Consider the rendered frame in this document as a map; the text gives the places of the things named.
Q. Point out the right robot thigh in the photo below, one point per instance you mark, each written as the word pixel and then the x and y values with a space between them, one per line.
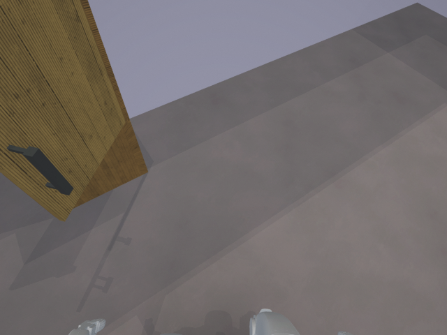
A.
pixel 271 323

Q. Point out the handle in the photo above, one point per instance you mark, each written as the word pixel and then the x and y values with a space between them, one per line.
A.
pixel 38 159

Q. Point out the left robot hand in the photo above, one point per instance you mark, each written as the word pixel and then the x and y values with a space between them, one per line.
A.
pixel 89 327

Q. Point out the cupboard door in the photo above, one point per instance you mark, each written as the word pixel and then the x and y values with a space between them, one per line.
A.
pixel 55 95

